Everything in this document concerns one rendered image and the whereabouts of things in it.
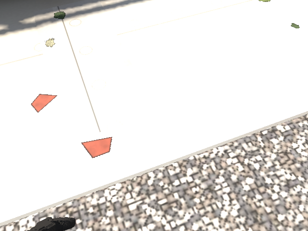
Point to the robot left hand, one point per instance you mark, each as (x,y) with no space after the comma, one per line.
(54,224)

